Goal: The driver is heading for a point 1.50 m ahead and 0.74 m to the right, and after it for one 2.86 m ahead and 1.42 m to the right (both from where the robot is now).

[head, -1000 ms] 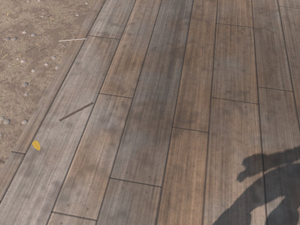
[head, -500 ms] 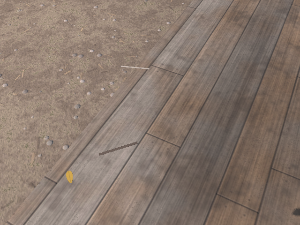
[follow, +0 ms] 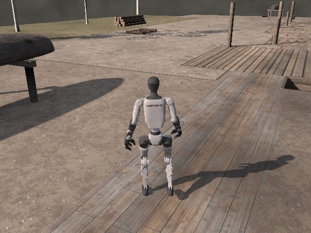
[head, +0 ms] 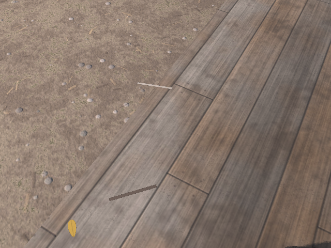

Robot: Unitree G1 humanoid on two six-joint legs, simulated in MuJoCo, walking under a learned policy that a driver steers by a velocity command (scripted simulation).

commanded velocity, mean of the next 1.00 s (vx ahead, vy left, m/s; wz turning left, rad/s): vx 0.04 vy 0.00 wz -0.52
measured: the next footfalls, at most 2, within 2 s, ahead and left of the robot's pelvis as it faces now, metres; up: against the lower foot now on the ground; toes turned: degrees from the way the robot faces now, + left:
right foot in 0.30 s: +0.09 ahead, -0.15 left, +0.00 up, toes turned -14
left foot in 0.80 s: +0.16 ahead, +0.06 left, +0.00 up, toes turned -33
